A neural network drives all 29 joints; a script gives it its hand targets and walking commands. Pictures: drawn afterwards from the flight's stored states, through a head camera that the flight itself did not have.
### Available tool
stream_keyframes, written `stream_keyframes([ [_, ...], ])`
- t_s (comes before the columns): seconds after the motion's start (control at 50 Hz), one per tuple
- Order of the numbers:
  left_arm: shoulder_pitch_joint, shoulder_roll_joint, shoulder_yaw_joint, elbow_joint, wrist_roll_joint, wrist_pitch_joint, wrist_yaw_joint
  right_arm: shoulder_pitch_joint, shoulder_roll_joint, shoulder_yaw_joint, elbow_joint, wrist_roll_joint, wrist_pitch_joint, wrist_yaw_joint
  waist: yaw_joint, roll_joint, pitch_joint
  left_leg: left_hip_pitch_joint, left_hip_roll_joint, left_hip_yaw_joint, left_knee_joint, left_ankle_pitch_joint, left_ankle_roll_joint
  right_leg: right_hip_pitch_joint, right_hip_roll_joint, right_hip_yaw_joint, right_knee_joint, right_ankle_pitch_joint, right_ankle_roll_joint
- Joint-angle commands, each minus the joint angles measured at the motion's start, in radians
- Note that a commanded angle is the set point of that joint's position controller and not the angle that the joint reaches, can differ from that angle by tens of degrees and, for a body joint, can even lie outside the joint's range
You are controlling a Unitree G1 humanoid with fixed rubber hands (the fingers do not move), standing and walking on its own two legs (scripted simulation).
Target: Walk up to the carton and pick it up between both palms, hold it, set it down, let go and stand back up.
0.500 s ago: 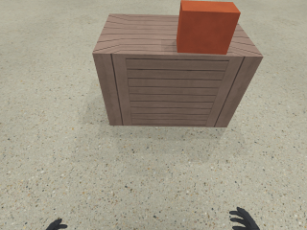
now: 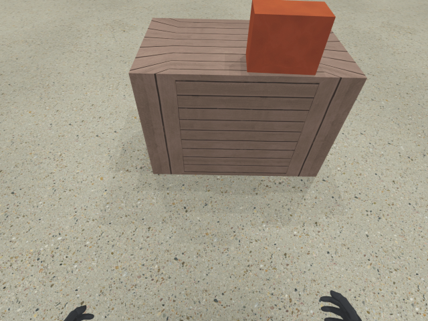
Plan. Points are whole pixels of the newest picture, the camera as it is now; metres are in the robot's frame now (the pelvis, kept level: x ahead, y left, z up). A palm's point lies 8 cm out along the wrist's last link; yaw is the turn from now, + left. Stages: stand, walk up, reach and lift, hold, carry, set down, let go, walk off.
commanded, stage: stand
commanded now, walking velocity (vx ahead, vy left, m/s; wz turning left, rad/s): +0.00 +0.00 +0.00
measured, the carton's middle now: (284, 38) +1.13 -0.27 +0.03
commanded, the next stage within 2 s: walk up in 1.36 s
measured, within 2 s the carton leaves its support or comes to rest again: neither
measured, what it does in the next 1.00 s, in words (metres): stands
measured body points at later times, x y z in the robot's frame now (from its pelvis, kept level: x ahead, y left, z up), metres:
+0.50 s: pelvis +0.00 +0.00 +0.00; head +0.00 +0.00 +0.45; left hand +0.09 +0.29 -0.12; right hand +0.13 -0.26 -0.10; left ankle +0.03 +0.12 -0.72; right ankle +0.03 -0.12 -0.72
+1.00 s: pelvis -0.01 +0.00 +0.00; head +0.00 +0.00 +0.45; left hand +0.09 +0.29 -0.12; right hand +0.12 -0.26 -0.10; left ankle +0.03 +0.12 -0.72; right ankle +0.03 -0.12 -0.72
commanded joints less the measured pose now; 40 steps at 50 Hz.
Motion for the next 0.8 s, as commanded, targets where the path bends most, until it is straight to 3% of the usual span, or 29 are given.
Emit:
stream_keyframes([
  [0.0,-0.075,0.208,0.053,-0.032,0.010,-0.039,0.000,-0.101,-0.267,-0.061,0.039,-0.015,-0.031,-0.007,0.001,-0.001,-0.031,0.055,0.106,-0.124,-0.212,0.078,0.076,0.047,-0.106,0.141,-0.214,0.101,-0.056],
  [0.02,-0.075,0.208,0.054,-0.027,0.014,-0.036,0.000,-0.110,-0.262,-0.060,0.041,-0.013,-0.028,-0.006,0.001,0.025,-0.028,0.056,0.106,-0.123,-0.221,0.070,0.071,0.043,-0.104,0.141,-0.220,0.091,-0.058],
  [0.04,-0.072,0.207,0.055,-0.025,0.014,-0.035,0.000,-0.106,-0.259,-0.059,0.040,-0.013,-0.025,-0.008,0.008,-0.012,-0.033,0.053,0.099,-0.114,-0.216,0.063,0.070,0.044,-0.105,0.137,-0.219,0.087,-0.056],
  [0.06,-0.090,0.217,0.056,-0.026,0.019,-0.034,0.000,-0.112,-0.252,-0.059,0.042,-0.014,-0.026,-0.007,-0.004,0.005,-0.049,0.056,0.093,-0.109,-0.209,0.060,0.069,0.044,-0.103,0.137,-0.223,0.094,-0.055],
  [0.1,-0.094,0.215,0.055,-0.027,0.017,-0.036,0.000,-0.108,-0.253,-0.058,0.043,-0.012,-0.027,-0.007,-0.005,-0.023,-0.023,0.049,0.094,-0.112,-0.219,0.038,0.067,0.033,-0.110,0.151,-0.240,0.075,-0.058],
  [0.14,-0.087,0.215,0.054,-0.027,0.013,-0.038,-0.002,-0.093,-0.253,-0.053,0.053,-0.010,-0.026,-0.004,-0.003,0.019,-0.018,0.054,0.095,-0.116,-0.223,0.047,0.071,0.022,-0.113,0.148,-0.239,0.056,-0.055],
  [0.22,-0.080,0.219,0.055,-0.011,0.018,-0.037,-0.003,-0.106,-0.252,-0.055,0.051,-0.012,-0.026,-0.005,-0.003,-0.009,-0.028,0.057,0.103,-0.120,-0.232,0.056,0.069,0.046,-0.104,0.138,-0.241,0.075,-0.053],
  [0.34,-0.077,0.206,0.053,-0.011,0.010,-0.036,-0.003,-0.106,-0.254,-0.055,0.052,-0.013,-0.030,-0.005,0.005,0.015,-0.062,0.070,0.104,-0.112,-0.234,0.093,0.066,0.070,-0.104,0.129,-0.226,0.128,-0.049],
  [0.4,-0.080,0.212,0.053,-0.007,0.017,-0.038,-0.002,-0.099,-0.255,-0.057,0.056,-0.014,-0.028,-0.006,-0.004,-0.020,-0.060,0.080,0.096,-0.105,-0.221,0.086,0.064,0.057,-0.117,0.146,-0.244,0.102,-0.055],
  [0.42,-0.094,0.206,0.051,-0.016,0.013,-0.041,-0.002,-0.103,-0.248,-0.053,0.049,-0.013,-0.029,-0.003,-0.003,0.018,-0.065,0.080,0.095,-0.105,-0.224,0.092,0.063,0.050,-0.111,0.140,-0.232,0.102,-0.052],
  [0.5,-0.085,0.210,0.051,-0.011,0.014,-0.038,-0.004,-0.102,-0.248,-0.052,0.053,-0.013,-0.030,-0.004,-0.006,-0.016,-0.054,0.070,0.098,-0.115,-0.235,0.074,0.064,0.060,-0.113,0.137,-0.238,0.092,-0.051],
  [0.54,-0.072,0.212,0.054,-0.005,0.015,-0.037,-0.005,-0.098,-0.254,-0.055,0.059,-0.016,-0.027,-0.003,0.001,0.029,-0.048,0.074,0.103,-0.117,-0.248,0.061,0.067,0.058,-0.108,0.137,-0.246,0.081,-0.050],
  [0.62,-0.075,0.212,0.052,-0.003,0.014,-0.040,-0.006,-0.094,-0.250,-0.057,0.065,-0.009,-0.028,-0.004,-0.003,-0.014,-0.079,0.085,0.100,-0.106,-0.237,0.072,0.061,0.077,-0.114,0.136,-0.250,0.110,-0.047],
  [0.74,-0.080,0.208,0.049,-0.001,0.010,-0.040,-0.003,-0.101,-0.252,-0.053,0.065,-0.012,-0.027,-0.002,0.000,0.018,-0.076,0.089,0.104,-0.105,-0.237,0.108,0.065,0.071,-0.118,0.142,-0.248,0.126,-0.050],
  [0.78,-0.084,0.212,0.053,-0.001,0.014,-0.037,-0.001,-0.098,-0.255,-0.055,0.072,-0.014,-0.028,-0.002,-0.003,-0.002,-0.071,0.089,0.101,-0.105,-0.246,0.090,0.057,0.062,-0.114,0.135,-0.255,0.091,-0.048],
])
